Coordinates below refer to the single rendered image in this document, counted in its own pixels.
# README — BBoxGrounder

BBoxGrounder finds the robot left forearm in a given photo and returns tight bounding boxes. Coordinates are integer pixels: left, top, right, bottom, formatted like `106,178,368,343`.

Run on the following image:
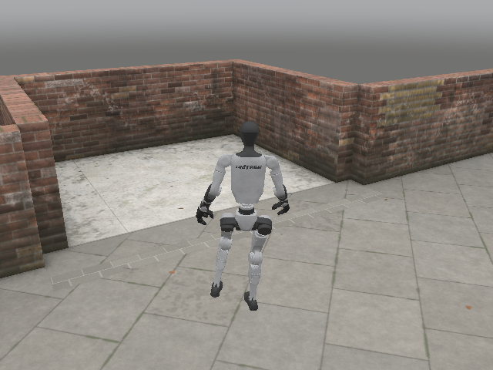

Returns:
199,184,216,212

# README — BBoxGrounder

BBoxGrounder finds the robot right forearm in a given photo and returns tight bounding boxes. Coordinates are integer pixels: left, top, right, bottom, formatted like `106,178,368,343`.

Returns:
277,185,288,207

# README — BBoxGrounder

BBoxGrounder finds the robot head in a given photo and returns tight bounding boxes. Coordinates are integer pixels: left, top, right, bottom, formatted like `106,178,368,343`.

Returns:
236,121,262,157

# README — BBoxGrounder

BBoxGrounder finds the robot right hand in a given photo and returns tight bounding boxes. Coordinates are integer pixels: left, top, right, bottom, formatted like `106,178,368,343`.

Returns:
272,202,290,215

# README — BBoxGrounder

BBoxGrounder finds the robot left upper arm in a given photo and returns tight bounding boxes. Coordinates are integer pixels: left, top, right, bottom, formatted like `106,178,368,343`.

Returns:
208,154,233,197

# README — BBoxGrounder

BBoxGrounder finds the robot left hand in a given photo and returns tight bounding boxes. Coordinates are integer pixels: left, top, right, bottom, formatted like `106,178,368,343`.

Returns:
196,207,213,225

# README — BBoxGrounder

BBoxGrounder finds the left robot thigh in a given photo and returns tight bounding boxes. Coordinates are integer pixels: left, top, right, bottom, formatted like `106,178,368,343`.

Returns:
220,213,236,251

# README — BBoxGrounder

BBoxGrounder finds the robot right upper arm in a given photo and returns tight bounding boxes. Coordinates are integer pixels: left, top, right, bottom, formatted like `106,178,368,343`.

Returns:
264,155,285,197

